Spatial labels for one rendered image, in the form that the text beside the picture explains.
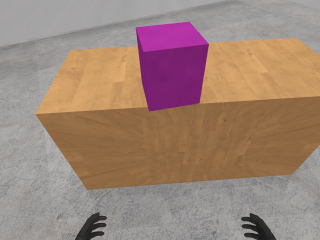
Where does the carton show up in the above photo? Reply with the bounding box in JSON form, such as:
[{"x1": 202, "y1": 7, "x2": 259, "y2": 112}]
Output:
[{"x1": 136, "y1": 22, "x2": 209, "y2": 112}]

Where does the pedestal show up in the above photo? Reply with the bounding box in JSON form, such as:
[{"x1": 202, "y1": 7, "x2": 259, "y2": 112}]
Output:
[{"x1": 35, "y1": 38, "x2": 320, "y2": 190}]

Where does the robot left hand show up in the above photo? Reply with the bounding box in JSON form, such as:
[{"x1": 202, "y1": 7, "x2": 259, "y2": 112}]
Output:
[{"x1": 75, "y1": 212, "x2": 107, "y2": 240}]

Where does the robot right hand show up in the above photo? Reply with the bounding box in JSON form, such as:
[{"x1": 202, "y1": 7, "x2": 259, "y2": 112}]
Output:
[{"x1": 241, "y1": 213, "x2": 276, "y2": 240}]

